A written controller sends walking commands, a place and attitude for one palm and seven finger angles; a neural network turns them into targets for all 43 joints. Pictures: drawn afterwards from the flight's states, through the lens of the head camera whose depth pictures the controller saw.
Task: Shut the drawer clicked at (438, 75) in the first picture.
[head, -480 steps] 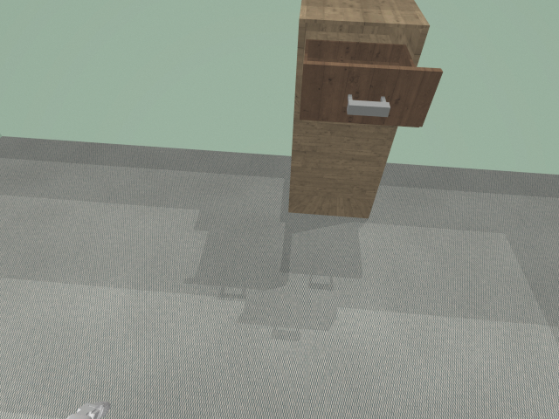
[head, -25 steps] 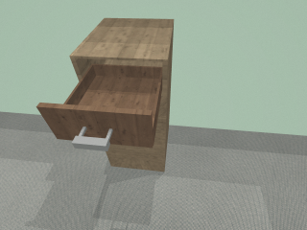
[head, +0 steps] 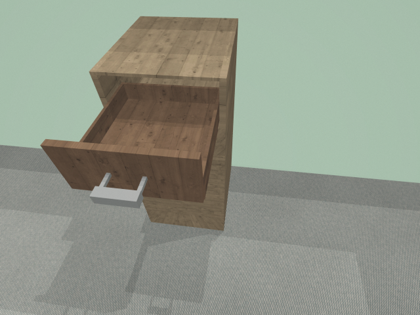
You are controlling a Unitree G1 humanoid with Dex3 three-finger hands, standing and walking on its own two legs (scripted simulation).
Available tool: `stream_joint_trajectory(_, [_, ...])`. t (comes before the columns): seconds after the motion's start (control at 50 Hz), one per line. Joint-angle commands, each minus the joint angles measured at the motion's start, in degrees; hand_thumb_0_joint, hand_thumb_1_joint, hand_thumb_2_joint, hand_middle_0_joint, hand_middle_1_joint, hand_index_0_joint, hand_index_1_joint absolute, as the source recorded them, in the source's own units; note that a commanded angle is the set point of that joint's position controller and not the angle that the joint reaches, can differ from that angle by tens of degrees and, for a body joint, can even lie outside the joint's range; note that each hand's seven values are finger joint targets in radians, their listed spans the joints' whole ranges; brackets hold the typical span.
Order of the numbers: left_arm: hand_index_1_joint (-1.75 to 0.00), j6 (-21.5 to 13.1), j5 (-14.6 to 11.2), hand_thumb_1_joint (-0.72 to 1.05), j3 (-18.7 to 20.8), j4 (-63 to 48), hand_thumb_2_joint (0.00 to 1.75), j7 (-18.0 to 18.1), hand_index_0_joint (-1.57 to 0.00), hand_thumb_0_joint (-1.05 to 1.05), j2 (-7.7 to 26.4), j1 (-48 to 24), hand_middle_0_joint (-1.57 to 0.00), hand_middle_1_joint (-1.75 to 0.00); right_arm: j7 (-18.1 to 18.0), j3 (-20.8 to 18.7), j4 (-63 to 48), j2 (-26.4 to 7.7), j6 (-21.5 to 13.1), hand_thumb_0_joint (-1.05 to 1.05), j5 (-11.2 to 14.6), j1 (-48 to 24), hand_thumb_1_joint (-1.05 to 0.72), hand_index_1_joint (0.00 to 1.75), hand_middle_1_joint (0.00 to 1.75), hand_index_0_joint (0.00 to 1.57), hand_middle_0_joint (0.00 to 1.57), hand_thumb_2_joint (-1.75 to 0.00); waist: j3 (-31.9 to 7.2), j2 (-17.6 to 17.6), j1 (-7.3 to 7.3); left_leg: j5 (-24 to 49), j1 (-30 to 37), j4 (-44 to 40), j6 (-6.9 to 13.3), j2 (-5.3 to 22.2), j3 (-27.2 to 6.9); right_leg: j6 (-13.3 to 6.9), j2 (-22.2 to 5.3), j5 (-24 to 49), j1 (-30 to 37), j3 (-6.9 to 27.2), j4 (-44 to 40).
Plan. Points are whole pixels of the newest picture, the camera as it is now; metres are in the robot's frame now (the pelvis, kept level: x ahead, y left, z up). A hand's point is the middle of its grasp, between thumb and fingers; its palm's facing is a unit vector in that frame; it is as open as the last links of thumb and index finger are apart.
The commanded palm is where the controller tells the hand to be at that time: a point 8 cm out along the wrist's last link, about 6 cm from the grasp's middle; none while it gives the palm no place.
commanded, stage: come to a stop and stand still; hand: left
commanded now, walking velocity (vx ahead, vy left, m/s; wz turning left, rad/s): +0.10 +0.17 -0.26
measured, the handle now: (121, 188) +0.36 +0.24 +0.02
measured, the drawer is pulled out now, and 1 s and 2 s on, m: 0.29 0.29 0.29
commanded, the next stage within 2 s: look again from close up in 1.02 s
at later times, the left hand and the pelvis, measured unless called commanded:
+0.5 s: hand out of the picture +0.07 +0.19 -0.16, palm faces -0.05 -0.96 -0.27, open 7.3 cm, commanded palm none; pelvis +0.03 +0.01 +0.00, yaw -4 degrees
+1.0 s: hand out of the picture +0.01 +0.14 -0.17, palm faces +0.01 -0.98 -0.19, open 7.3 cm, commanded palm none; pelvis +0.02 -0.02 +0.00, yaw -2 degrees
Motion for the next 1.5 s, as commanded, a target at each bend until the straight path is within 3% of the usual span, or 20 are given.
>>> stream_joint_trajectory(0.0, [-0.3,-0.31,-0.11,0.9,2.54,-2.34,0.9,0.58,-0.2,0.0,10.79,2.79,-0.2,-0.3,0.37,-0.78,-3.58,-1.84,-1.57,0.0,-0.19,2.85,-0.9,0.3,0.3,0.2,0.2,-0.9,3.61,-5.98,-0.99,3.29,-4.37,-4.07,0.23,-0.06,0.13,-7.25,-17.39,15.95,-1.15,19.07,-9.27])
stream_joint_trajectory(0.06, [-0.3,0.41,-0.45,0.9,2.32,-2.96,0.9,0.16,-0.2,0.0,9.43,0.83,-0.2,-0.3,0.33,-1.05,-2.88,-2.91,-1.92,0.0,-0.5,6.81,-0.9,0.3,0.3,0.2,0.2,-0.9,4.36,-3.75,-2.87,9.52,5.71,-11.28,0.68,0.17,0.2,-3.14,-11.58,0.71,-11.49,14.27,-5.14])
stream_joint_trajectory(0.12, [-0.3,1.44,0.14,0.9,1.55,-4.25,0.9,-0.07,-0.2,0.0,5.03,0.46,-0.2,-0.3,-0.05,-1.81,-3.59,-7.13,-1.62,0.0,-1.25,8.79,-0.9,0.3,0.3,0.2,0.2,-0.9,7.4,8.57,-3.22,-0.26,1.44,-21.04,7.29,11.72,-13.39,1.17,-2.18,-10.28,-16.23,2.37,8.39])
stream_joint_trajectory(0.18, [-0.3,1.65,0.2,0.9,0.72,-3.98,0.9,-0.36,-0.2,0.0,3.58,1.02,-0.2,-0.3,-0.45,-1.13,-5.28,-5.12,-2.15,0.0,-0.79,4.66,-0.9,0.3,0.3,0.2,0.2,-0.9,9.51,5.92,-1.5,6.22,-3.98,-24.87,11.02,14.86,-16.97,1.86,-4.2,-11.57,-15.66,2.34,18.09])
stream_joint_trajectory(0.24, [-0.3,1.28,-0.57,0.9,0.44,-2.59,0.9,-0.46,-0.2,0.0,2.73,2.62,-0.2,-0.3,-1.1,-0.75,-5.13,-5.32,-2.81,0.0,-0.78,2.3,-0.9,0.3,0.3,0.2,0.2,-0.9,2.77,2.0,-0.31,29.24,0.27,-18.22,10.24,13.29,-10.46,3.05,-5.32,-5.79,-10.52,2.8,11.48])
stream_joint_trajectory(0.28, [-0.3,1.02,-0.78,0.9,0.42,-2.03,0.9,-0.25,-0.2,0.0,3.28,3.83,-0.2,-0.3,-1.4,-0.87,-4.67,-5.01,-2.73,0.0,-0.44,1.72,-0.9,0.3,0.3,0.2,0.2,-0.9,-0.29,0.0,0.05,35.19,1.78,-13.56,7.91,10.8,-6.81,3.42,-5.06,4.3,-6.23,3.56,2.51])
stream_joint_trajectory(0.34, [-0.3,0.64,-0.75,0.9,0.56,-2.39,0.9,0.09,-0.2,0.0,6.53,2.66,-0.2,-0.3,-1.17,-0.82,-4.3,-3.14,-2.4,0.0,0.03,2.56,-0.9,0.3,0.3,0.2,0.2,-0.9,-1.94,-3.72,-1.68,24.0,0.8,-11.33,3.2,5.73,-2.75,1.53,-9.51,20.12,-4.04,8.96,-0.16])
stream_joint_trajectory(0.38, [-0.3,0.51,-0.7,0.9,0.4,-2.52,0.9,0.27,-0.2,0.0,6.38,0.98,-0.2,-0.3,-1.18,-0.9,-3.18,-2.28,-1.79,0.0,-0.03,3.21,-0.9,0.3,0.3,0.2,0.2,-0.9,-0.55,-9.08,-2.41,21.86,1.48,-11.12,2.28,5.26,-2.05,1.23,-9.2,23.2,-4.8,8.29,-0.46])
stream_joint_trajectory(0.42, [-0.3,0.36,-0.69,0.9,0.35,-2.84,0.9,0.62,-0.2,0.0,6.53,0.82,-0.2,-0.3,-1.08,-0.78,-2.22,-1.67,-1.72,0.0,0.01,4.06,-0.9,0.3,0.3,0.2,0.2,-0.9,-0.38,-7.81,-2.38,22.25,1.49,-10.75,1.82,4.81,-1.38,1.08,-10.06,27.17,-4.28,8.66,-0.66])
stream_joint_trajectory(0.5, [-0.3,0.2,-0.88,0.9,0.23,-2.86,0.9,0.71,-0.2,0.0,6.93,0.1,-0.2,-0.3,-0.9,-0.45,-1.06,-1.0,-1.73,0.0,-0.11,4.01,-0.9,0.3,0.3,0.2,0.2,-0.9,-0.26,-3.32,-2.24,20.17,2.13,-12.34,1.47,4.67,-1.53,1.1,-9.56,23.19,-3.75,8.75,-2.52])
stream_joint_trajectory(1.04, [-0.3,-0.55,-1.02,0.9,-0.12,-0.02,0.9,0.57,-0.2,0.0,6.81,3.61,-0.2,-0.3,-0.91,-0.04,0.45,-1.61,-1.1,0.0,-0.09,5.0,-0.9,0.3,0.3,0.2,0.2,-0.9,4.44,-2.03,-2.14,13.66,2.21,-14.13,0.53,3.48,-1.53,3.65,-8.99,11.58,-3.76,9.56,-13.01])
stream_joint_trajectory(1.06, [-0.3,-1.79,-0.39,0.9,0.49,1.16,0.9,3.17,-0.2,0.0,8.35,6.72,-0.2,-0.3,-0.52,-1.16,-3.07,-4.1,-1.79,0.0,0.41,-0.26,-0.9,0.3,0.3,0.2,0.2,-0.9,8.93,-9.61,-0.56,2.58,-8.45,0.76,-1.72,2.03,3.79,13.56,-13.26,52.41,-2.48,14.42,-12.04])
stream_joint_trajectory(1.08, [-0.3,-1.42,-0.52,0.9,0.33,-0.06,0.9,3.28,-0.2,0.0,9.95,6.48,-0.2,-0.3,-0.97,-0.96,-6.22,-2.7,-0.92,0.0,0.83,2.7,-0.9,0.3,0.3,0.2,0.2,-0.9,7.52,-7.23,-3.61,1.04,-7.69,2.21,-0.78,0.33,1.2,13.3,-15.25,69.9,2.01,11.18,-8.41])
stream_joint_trajectory(1.1, [-0.3,-0.95,-0.83,0.9,0.77,-1.25,0.9,3.37,-0.2,0.0,9.39,6.08,-0.2,-0.3,-1.38,-1.42,-5.29,-0.79,-0.7,0.0,0.82,7.17,-0.9,0.3,0.3,0.2,0.2,-0.9,1.97,-8.19,-4.31,0.11,-6.9,2.99,0.8,-0.7,2.39,13.87,-14.42,74.51,6.4,8.95,-5.75])
stream_joint_trajectory(1.12, [-0.3,-0.47,-1.06,0.9,1.2,-2.04,0.9,3.53,-0.2,0.0,9.36,4.86,-0.2,-0.3,-1.52,-1.69,-5.12,-1.25,-1.12,0.0,0.96,9.62,-0.9,0.3,0.3,0.2,0.2,-0.9,-5.38,-5.7,-5.05,1.78,-5.37,1.63,1.52,-1.29,2.65,10.74,-12.36,72.31,10.62,5.88,-2.39])
stream_joint_trajectory(1.16, [-0.3,0.21,-1.34,0.9,0.69,-3.34,0.9,2.76,-0.2,0.0,8.52,3.61,-0.2,-0.3,-1.24,-1.2,-6.29,-0.4,-0.93,0.0,0.96,7.26,-0.9,0.3,0.3,0.2,0.2,-0.9,-9.15,-4.15,-3.69,9.29,-0.15,-2.06,1.51,-0.73,-0.34,2.1,-12.46,40.97,7.51,7.36,-3.29])
stream_joint_trajectory(1.2, [-0.3,0.39,-1.08,0.9,0.13,-3.9,0.9,1.77,-0.2,0.0,6.43,1.22,-0.2,-0.3,-0.75,-1.02,-6.4,-0.5,-0.78,0.0,0.08,5.62,-0.9,0.3,0.3,0.2,0.2,-0.9,-2.3,-3.23,-3.78,10.06,2.27,-7.13,1.35,0.82,-2.0,-0.3,-10.91,8.77,-3.47,8.28,-6.99])
stream_joint_trajectory(1.24, [-0.3,0.31,-0.85,0.9,-0.23,-3.56,0.9,1.44,-0.2,0.0,4.6,1.82,-0.2,-0.3,-0.39,-0.95,-6.77,-2.08,-0.69,0.0,-0.53,5.27,-0.9,0.3,0.3,0.2,0.2,-0.9,6.52,-3.42,-3.22,7.74,-2.54,-10.12,2.92,3.4,-5.85,0.36,-8.73,-5.61,-10.87,9.18,-10.14])
stream_joint_trajectory(1.32, [-0.3,0.56,-0.58,0.9,-0.41,-3.54,0.9,1.0,-0.2,0.0,5.13,2.84,-0.2,-0.3,-0.1,-0.41,-6.15,-2.51,-0.88,0.0,-0.74,5.27,-0.9,0.3,0.3,0.2,0.2,-0.9,9.51,1.7,-2.22,1.56,-8.24,-15.59,3.91,3.83,-9.12,0.49,-6.87,-6.22,-9.76,7.91,-7.59])
stream_joint_trajectory(1.48, [-0.3,0.75,-0.53,0.9,-0.95,-3.73,0.9,0.5,-0.2,0.0,4.51,4.0,-0.2,-0.3,-0.34,-0.32,-5.72,-3.54,-1.81,0.0,-0.52,5.37,-0.9,0.3,0.3,0.2,0.2,-0.9,5.06,0.6,-1.17,-1.33,-9.47,-21.04,4.77,5.4,-12.23,1.38,-6.21,2.16,-3.99,4.39,-3.01])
